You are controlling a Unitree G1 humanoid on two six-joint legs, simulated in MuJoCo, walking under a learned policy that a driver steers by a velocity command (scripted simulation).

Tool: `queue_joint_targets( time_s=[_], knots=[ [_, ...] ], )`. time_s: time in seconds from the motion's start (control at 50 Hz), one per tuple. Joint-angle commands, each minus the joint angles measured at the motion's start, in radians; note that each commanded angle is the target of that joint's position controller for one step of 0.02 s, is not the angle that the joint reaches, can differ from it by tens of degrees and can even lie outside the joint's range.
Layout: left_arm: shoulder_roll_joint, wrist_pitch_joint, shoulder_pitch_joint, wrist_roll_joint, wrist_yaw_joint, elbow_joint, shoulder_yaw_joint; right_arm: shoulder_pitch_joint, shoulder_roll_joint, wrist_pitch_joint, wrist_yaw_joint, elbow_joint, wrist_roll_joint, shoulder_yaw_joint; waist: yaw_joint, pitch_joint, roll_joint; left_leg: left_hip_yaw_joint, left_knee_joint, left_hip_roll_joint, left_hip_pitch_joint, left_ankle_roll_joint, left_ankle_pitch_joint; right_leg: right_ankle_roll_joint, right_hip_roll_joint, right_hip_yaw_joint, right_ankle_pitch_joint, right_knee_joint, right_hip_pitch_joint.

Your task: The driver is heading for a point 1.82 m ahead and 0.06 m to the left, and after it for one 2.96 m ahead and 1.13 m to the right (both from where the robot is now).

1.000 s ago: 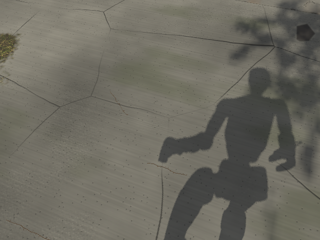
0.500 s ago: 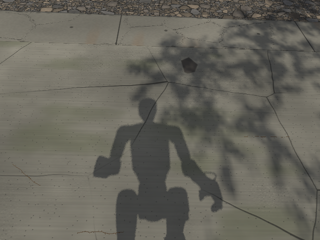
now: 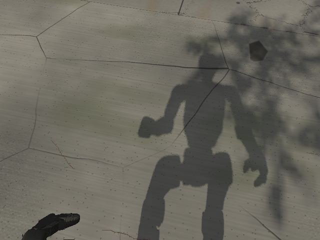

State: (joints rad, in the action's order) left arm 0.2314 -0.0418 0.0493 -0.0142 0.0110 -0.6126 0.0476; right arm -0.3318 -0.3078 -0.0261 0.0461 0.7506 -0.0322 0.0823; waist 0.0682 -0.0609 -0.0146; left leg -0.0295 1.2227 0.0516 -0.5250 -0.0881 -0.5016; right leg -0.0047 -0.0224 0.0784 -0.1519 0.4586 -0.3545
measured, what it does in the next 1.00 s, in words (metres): walks ahead: left foot, then right foot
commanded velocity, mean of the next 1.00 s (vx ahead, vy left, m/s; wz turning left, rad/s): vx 0.04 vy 0.00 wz -0.08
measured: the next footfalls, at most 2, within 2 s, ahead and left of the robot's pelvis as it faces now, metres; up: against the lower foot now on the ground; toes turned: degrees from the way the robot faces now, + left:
left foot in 0.22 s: +0.14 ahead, +0.15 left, +0.00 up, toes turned +16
right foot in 0.72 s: +0.12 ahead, -0.08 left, +0.00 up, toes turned -2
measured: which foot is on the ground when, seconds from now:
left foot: up 0.00-0.20, down 0.22-0.72, up 0.74-1.00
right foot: down 0.00-0.24, up 0.26-0.70, down 0.72-1.00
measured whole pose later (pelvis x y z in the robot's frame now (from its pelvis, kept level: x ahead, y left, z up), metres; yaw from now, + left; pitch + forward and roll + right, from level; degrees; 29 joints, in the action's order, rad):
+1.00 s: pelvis +0.10 -0.01 +0.01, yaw -10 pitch +3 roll +3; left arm 0.32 0.03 0.20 0.02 0.04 -0.67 0.08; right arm -0.04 -0.31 -0.01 0.04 0.68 0.00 0.10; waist -0.01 -0.06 -0.02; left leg -0.09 0.98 -0.03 -0.57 -0.10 -0.31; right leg -0.07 0.06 -0.13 -0.23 0.45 -0.25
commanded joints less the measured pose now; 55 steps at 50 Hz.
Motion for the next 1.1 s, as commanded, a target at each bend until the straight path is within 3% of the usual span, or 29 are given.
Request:
queue_joint_targets(
  time_s=[0.02, 0.06, 0.14, 0.2, 0.22, 0.24, 0.26, 0.28, 0.3, 0.32, 0.34, 0.38, 0.42, 0.46, 0.5, 0.52, 0.64, 0.7, 0.72, 0.74, 0.76, 0.78, 0.8, 0.82, 0.84, 0.86, 0.96, 1.06, 1.1],
  knots=[
    [0.129, -0.016, -0.044, -0.008, 0.005, 0.025, 0.049, -0.057, -0.016, -0.030, 0.002, -0.099, 0.009, 0.011, -0.005, 0.094, 0.166, 0.002, -0.079, 0.076, -0.040, -0.013, 0.079, -0.220, -0.292, -0.116, 0.362, -0.207, 0.083],
    [0.157, -0.020, -0.074, 0.003, 0.009, 0.010, 0.061, -0.019, -0.025, -0.032, -0.016, -0.124, 0.017, 0.013, -0.002, 0.119, 0.147, 0.000, -0.220, 0.094, 0.023, 0.012, 0.204, -0.212, -0.297, -0.056, 0.330, -0.205, 0.088],
    [0.197, -0.010, -0.087, 0.030, 0.001, -0.013, 0.077, 0.054, -0.072, -0.049, -0.060, -0.162, 0.010, 0.024, -0.017, 0.127, 0.129, 0.056, -0.407, 0.067, 0.129, 0.064, 0.314, -0.167, -0.310, 0.034, 0.243, -0.155, 0.124],
    [0.213, 0.004, -0.053, 0.056, -0.009, -0.039, 0.084, 0.091, -0.099, -0.052, -0.069, -0.198, 0.015, 0.041, -0.012, 0.114, 0.078, 0.102, -0.580, 0.009, 0.224, 0.118, 0.318, -0.104, -0.305, 0.061, 0.156, -0.028, 0.135],
    [0.193, 0.008, -0.008, 0.058, -0.017, -0.060, 0.079, 0.064, -0.122, -0.048, -0.058, -0.194, 0.026, 0.053, -0.004, 0.124, 0.019, 0.096, -0.656, -0.025, 0.316, 0.148, 0.392, -0.060, -0.263, 0.089, 0.105, 0.081, 0.103],
    [0.158, 0.013, 0.051, 0.031, -0.025, -0.068, 0.069, 0.005, -0.233, -0.040, -0.038, -0.196, 0.032, 0.086, 0.000, 0.140, -0.213, -0.099, -0.764, 0.089, 0.475, 0.214, 0.803, 0.021, -0.156, 0.169, -0.082, 0.358, -0.042],
    [0.123, 0.021, 0.066, -0.007, -0.022, -0.020, 0.046, 0.039, -0.325, -0.025, -0.027, -0.244, 0.055, 0.086, -0.049, 0.211, -0.422, -0.483, -0.802, 0.353, 0.592, 0.435, 0.971, 0.095, -0.016, 0.098, -0.583, 0.703, -0.310],
    [0.188, 0.030, -0.019, 0.009, -0.013, -0.031, 0.063, 0.023, -0.257, 0.000, -0.043, -0.257, 0.063, 0.067, 0.042, 0.298, -0.220, -0.480, -0.851, 0.350, 0.549, 0.472, 0.851, 0.082, -0.007, -0.077, -0.559, 0.829, -0.327],
    [0.196, 0.037, -0.043, 0.034, -0.005, -0.026, 0.064, 0.037, -0.238, 0.018, -0.048, -0.239, 0.060, 0.054, 0.022, 0.252, -0.152, -0.381, -0.856, 0.310, 0.503, 0.423, 0.754, 0.056, -0.027, -0.096, -0.478, 0.839, -0.336],
    [0.180, 0.043, -0.022, 0.030, 0.008, -0.043, 0.061, 0.085, -0.206, 0.023, -0.042, -0.230, 0.042, 0.045, -0.011, 0.219, -0.092, -0.318, -0.852, 0.261, 0.471, 0.362, 0.642, 0.045, -0.050, -0.108, -0.399, 0.790, -0.335],
    [0.188, 0.049, -0.008, 0.019, 0.016, -0.056, 0.062, 0.137, -0.172, 0.019, -0.034, -0.235, 0.031, 0.030, -0.032, 0.198, -0.096, -0.276, -0.853, 0.236, 0.428, 0.330, 0.614, 0.049, -0.060, -0.113, -0.342, 0.753, -0.309],
    [0.176, 0.060, 0.076, 0.022, 0.010, -0.106, 0.058, 0.217, -0.098, 0.020, -0.021, -0.244, 0.052, -0.006, -0.081, 0.227, -0.107, -0.159, -0.859, 0.194, 0.348, 0.308, 0.668, 0.067, -0.051, -0.091, -0.249, 0.741, -0.167],
    [0.127, 0.068, 0.123, 0.030, 0.004, -0.144, 0.039, 0.247, -0.031, 0.033, -0.020, -0.225, 0.069, -0.031, -0.093, 0.224, -0.088, -0.060, -0.869, 0.162, 0.323, 0.287, 0.633, 0.084, -0.062, -0.094, -0.196, 0.566, -0.068],
    [0.118, 0.072, 0.075, 0.031, 0.002, -0.127, 0.025, 0.243, -0.061, 0.036, -0.016, -0.199, 0.075, -0.020, -0.059, 0.176, -0.109, -0.036, -0.885, 0.172, 0.304, 0.293, 0.539, 0.088, -0.059, -0.089, -0.195, 0.427, -0.019],
    [0.175, 0.076, 0.053, 0.035, 0.001, -0.101, 0.037, 0.218, -0.133, 0.021, -0.009, -0.177, 0.071, 0.005, -0.033, 0.140, -0.125, -0.078, -0.898, 0.223, 0.327, 0.330, 0.469, 0.086, -0.047, -0.058, -0.240, 0.421, -0.052],
    [0.189, 0.078, 0.054, 0.039, 0.001, -0.092, 0.042, 0.213, -0.143, 0.014, -0.006, -0.170, 0.067, 0.011, -0.027, 0.125, -0.119, -0.097, -0.903, 0.249, 0.339, 0.342, 0.447, 0.082, -0.051, -0.055, -0.260, 0.429, -0.077],
    [0.147, 0.092, 0.106, 0.042, -0.018, -0.075, 0.044, 0.252, -0.117, 0.004, 0.002, -0.146, 0.050, 0.022, -0.050, 0.125, -0.098, -0.042, -0.850, 0.299, 0.398, 0.323, 0.602, 0.045, -0.060, -0.012, -0.307, 0.370, -0.074],
    [0.137, 0.096, 0.195, 0.042, -0.031, -0.092, 0.053, 0.296, -0.109, -0.005, 0.005, -0.135, 0.024, 0.031, -0.108, 0.150, -0.084, 0.068, -0.726, 0.266, 0.363, 0.234, 0.577, -0.011, -0.014, 0.039, -0.134, 0.126, 0.072],
    [0.178, 0.094, 0.233, 0.034, -0.023, -0.098, 0.069, 0.252, -0.084, -0.007, 0.003, -0.113, 0.019, 0.032, -0.112, 0.130, 0.003, 0.137, -0.591, 0.200, 0.275, 0.151, 0.415, -0.063, -0.023, -0.055, 0.027, -0.007, 0.156],
    [0.330, 0.085, 0.263, 0.027, 0.000, -0.081, 0.108, 0.262, -0.035, -0.005, -0.002, -0.148, 0.053, 0.021, -0.085, 0.108, 0.312, 0.232, -0.275, 0.045, -0.023, 0.037, 0.038, -0.188, -0.271, -0.455, 0.461, -0.068, 0.307],
    [0.352, 0.062, 0.260, -0.011, -0.009, -0.053, 0.105, 0.408, -0.032, 0.006, 0.001, -0.209, 0.058, 0.014, -0.142, 0.128, 0.326, 0.052, -0.076, -0.097, -0.202, 0.007, -0.203, -0.364, -0.359, -0.663, 0.539, -0.115, 0.316],
    [0.328, 0.037, 0.245, -0.020, -0.015, -0.046, 0.100, 0.424, -0.056, 0.013, 0.001, -0.207, 0.047, 0.021, -0.141, 0.146, 0.197, -0.037, 0.004, -0.077, -0.244, 0.020, -0.163, -0.356, -0.333, -0.608, 0.479, -0.120, 0.352],
    [0.308, 0.023, 0.204, 0.002, -0.011, -0.042, 0.098, 0.404, -0.067, 0.018, 0.002, -0.194, 0.037, 0.027, -0.107, 0.132, 0.138, -0.064, 0.001, -0.062, -0.263, 0.033, -0.065, -0.302, -0.277, -0.534, 0.455, -0.101, 0.368],
    [0.278, 0.024, 0.159, 0.030, -0.002, -0.033, 0.092, 0.380, -0.075, 0.022, 0.009, -0.174, 0.045, 0.032, -0.084, 0.132, 0.086, -0.071, -0.029, -0.048, -0.270, 0.031, 0.010, -0.256, -0.240, -0.484, 0.449, -0.083, 0.374],
    [0.252, 0.032, 0.129, 0.049, 0.010, -0.021, 0.082, 0.365, -0.087, 0.023, 0.012, -0.170, 0.050, 0.037, -0.070, 0.140, 0.093, -0.079, -0.057, -0.042, -0.245, 0.025, 0.063, -0.233, -0.217, -0.456, 0.456, -0.079, 0.362],
    [0.237, 0.042, 0.129, 0.052, 0.020, -0.012, 0.077, 0.356, -0.076, 0.027, 0.008, -0.168, 0.046, 0.036, -0.066, 0.158, 0.107, -0.078, -0.058, -0.056, -0.210, 0.016, 0.101, -0.225, -0.193, -0.446, 0.480, -0.075, 0.355],
    [0.240, 0.066, 0.159, 0.036, 0.040, 0.005, 0.075, 0.324, -0.049, 0.031, -0.005, -0.138, 0.031, 0.024, -0.085, 0.185, 0.109, -0.059, -0.241, -0.078, -0.149, -0.016, 0.203, -0.204, -0.154, -0.410, 0.460, -0.053, 0.370],
    [0.236, 0.077, 0.133, 0.016, 0.031, 0.016, 0.062, 0.328, -0.059, 0.030, -0.018, -0.137, 0.028, 0.021, -0.107, 0.144, 0.162, -0.041, -0.367, -0.060, -0.022, -0.015, 0.200, -0.207, -0.147, -0.437, 0.362, -0.044, 0.253],
    [0.190, 0.075, 0.099, 0.002, 0.024, 0.017, 0.038, 0.287, -0.059, 0.032, -0.028, -0.120, 0.027, 0.016, -0.102, 0.153, 0.161, -0.027, -0.423, -0.028, 0.050, -0.002, 0.195, -0.210, -0.157, -0.412, 0.376, -0.032, 0.233]
  ],
)
Over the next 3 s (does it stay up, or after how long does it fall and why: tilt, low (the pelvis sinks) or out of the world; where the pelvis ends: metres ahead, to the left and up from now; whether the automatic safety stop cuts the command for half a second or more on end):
stays up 1.37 0.14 0.00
